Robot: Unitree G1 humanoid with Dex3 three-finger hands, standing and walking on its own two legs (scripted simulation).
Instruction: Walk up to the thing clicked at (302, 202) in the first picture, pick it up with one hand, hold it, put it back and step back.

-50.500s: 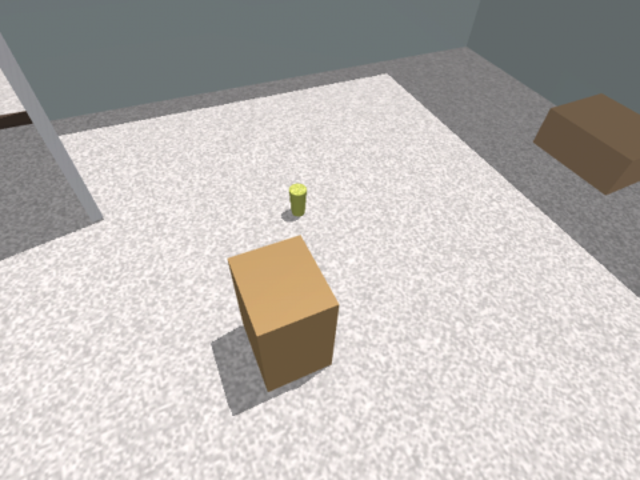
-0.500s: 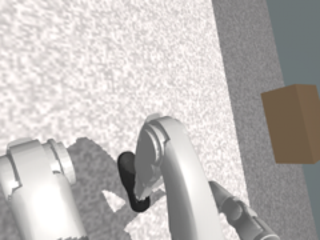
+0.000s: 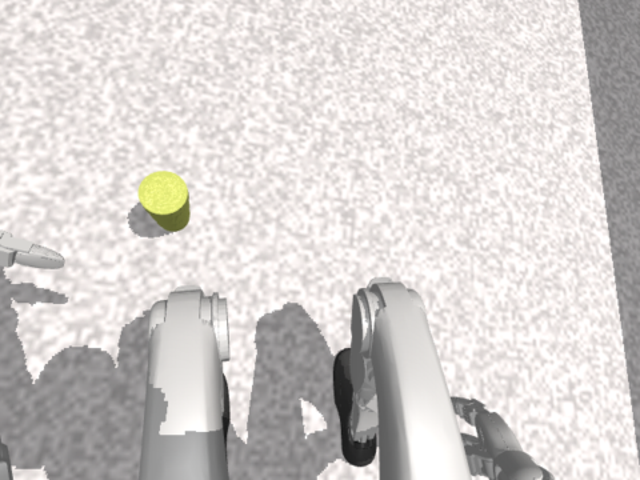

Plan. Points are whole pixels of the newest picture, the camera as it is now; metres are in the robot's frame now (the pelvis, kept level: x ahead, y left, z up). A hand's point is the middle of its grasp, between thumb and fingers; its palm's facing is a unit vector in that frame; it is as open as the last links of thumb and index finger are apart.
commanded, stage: home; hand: left
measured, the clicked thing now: (169, 206) +0.49 +0.22 -0.31
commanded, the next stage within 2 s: none
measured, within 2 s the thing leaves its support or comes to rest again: neither
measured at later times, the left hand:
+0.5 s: hand out of the picture +0.29 +0.25 +0.12, palm faces +0.21 -0.90 -0.39, open 17.4 cm
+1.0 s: hand out of the picture +0.24 +0.20 +0.28, palm faces +0.24 -0.93 -0.29, open 17.6 cm
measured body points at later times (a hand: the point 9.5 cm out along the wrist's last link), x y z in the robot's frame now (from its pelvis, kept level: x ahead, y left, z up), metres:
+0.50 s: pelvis +0.05 -0.02 +0.22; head +0.18 +0.02 +0.65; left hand +0.28 +0.30 +0.14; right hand +0.25 -0.25 +0.12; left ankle +0.08 +0.12 -0.35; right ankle +0.11 -0.15 -0.35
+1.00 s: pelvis +0.10 -0.01 +0.33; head +0.11 +0.00 +0.78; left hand +0.23 +0.24 +0.31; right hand +0.29 -0.22 +0.26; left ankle +0.08 +0.12 -0.35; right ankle +0.11 -0.15 -0.35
